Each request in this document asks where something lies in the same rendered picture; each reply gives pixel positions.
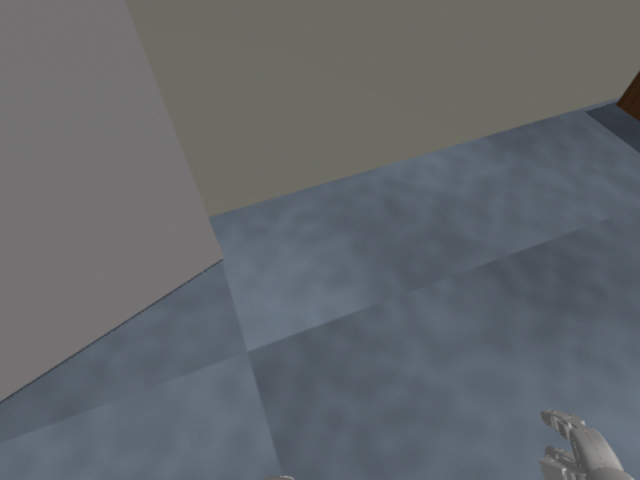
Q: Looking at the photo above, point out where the right robot hand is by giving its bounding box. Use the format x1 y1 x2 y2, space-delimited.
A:
539 409 624 480

